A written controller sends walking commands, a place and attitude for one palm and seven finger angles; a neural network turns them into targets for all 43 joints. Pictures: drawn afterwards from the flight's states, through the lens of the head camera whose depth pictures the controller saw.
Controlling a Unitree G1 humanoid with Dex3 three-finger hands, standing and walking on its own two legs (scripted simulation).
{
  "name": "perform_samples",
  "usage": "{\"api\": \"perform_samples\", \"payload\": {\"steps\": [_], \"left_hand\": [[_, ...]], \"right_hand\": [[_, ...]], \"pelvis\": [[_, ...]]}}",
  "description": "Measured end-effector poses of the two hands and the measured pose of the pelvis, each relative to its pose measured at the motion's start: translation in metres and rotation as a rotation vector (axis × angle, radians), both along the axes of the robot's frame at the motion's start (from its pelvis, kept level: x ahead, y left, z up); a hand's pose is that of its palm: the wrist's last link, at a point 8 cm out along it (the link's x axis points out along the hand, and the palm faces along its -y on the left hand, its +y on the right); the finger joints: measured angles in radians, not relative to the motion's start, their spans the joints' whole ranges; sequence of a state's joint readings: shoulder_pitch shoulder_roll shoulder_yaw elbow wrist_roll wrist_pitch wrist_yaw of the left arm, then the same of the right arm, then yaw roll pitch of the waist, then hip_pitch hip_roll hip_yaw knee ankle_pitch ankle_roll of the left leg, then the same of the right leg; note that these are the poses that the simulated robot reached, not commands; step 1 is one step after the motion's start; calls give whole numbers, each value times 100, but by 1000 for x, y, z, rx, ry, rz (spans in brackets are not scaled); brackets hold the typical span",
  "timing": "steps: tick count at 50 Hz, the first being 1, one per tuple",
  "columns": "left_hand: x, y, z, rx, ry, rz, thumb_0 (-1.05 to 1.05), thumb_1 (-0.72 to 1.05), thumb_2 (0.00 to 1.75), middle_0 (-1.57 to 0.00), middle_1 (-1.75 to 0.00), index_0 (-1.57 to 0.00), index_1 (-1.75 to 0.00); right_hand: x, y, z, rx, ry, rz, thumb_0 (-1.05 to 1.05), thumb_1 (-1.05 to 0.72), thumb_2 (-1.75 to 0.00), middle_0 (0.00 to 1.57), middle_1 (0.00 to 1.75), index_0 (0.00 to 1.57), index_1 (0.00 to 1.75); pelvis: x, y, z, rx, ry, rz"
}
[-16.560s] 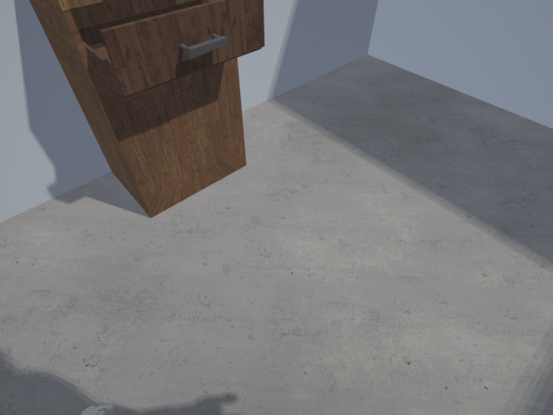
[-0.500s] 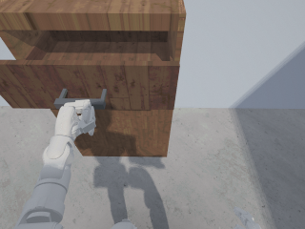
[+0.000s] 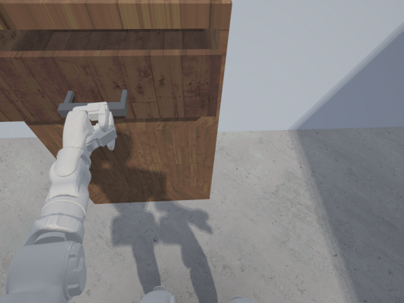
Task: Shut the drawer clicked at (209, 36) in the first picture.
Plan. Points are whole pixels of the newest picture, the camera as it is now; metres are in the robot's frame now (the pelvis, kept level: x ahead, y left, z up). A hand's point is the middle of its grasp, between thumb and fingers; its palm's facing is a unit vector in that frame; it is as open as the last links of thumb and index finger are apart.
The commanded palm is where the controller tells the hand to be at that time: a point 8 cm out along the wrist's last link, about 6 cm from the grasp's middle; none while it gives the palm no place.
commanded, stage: push the drawer shut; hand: left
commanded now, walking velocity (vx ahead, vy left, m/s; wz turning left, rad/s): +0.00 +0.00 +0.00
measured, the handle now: (95, 102) +0.51 +0.22 +0.09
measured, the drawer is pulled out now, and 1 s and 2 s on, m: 0.09 0.00 0.00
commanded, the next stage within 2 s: pull the fist back off the drawer in 1.10 s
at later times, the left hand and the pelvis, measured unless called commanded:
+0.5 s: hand (115, 111) +0.49 +0.17 +0.08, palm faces +0.02 -1.00 -0.03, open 2.9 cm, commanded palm +0.48 +0.23 +0.09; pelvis +0.00 +0.00 -0.01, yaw +0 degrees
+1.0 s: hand (114, 97) +0.53 +0.18 +0.08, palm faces +0.01 -1.00 -0.04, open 3.0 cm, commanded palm +0.55 +0.22 +0.09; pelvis +0.00 +0.00 -0.02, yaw -1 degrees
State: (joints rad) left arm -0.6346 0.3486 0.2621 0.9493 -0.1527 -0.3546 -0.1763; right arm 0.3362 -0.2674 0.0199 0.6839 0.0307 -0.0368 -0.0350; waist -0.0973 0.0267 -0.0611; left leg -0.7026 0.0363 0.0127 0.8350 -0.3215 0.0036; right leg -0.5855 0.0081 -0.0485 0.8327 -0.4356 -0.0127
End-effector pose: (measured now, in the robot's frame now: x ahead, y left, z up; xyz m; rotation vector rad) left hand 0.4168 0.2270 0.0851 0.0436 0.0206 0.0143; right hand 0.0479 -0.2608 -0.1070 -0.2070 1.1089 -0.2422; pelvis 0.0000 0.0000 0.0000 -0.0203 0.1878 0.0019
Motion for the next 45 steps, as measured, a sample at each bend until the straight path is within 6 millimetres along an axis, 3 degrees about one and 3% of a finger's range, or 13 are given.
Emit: {"api": "perform_samples", "payload": {"steps": [24,45], "left_hand": [[49,1,1,-10,16,5,-2,77,92,-140,-160,-140,-160],[93,5,4,-9,32,-5,1,73,92,-140,-160,-140,-160]], "right_hand": [[-28,-3,-8,-7,120,-41,1,-90,-90,20,30,20,30],[-85,2,-7,-31,267,-92,1,-90,-90,20,30,20,30]], "pelvis": [[4,-2,-10,-13,72,-3],[-1,2,-20,-34,147,-10]]}}
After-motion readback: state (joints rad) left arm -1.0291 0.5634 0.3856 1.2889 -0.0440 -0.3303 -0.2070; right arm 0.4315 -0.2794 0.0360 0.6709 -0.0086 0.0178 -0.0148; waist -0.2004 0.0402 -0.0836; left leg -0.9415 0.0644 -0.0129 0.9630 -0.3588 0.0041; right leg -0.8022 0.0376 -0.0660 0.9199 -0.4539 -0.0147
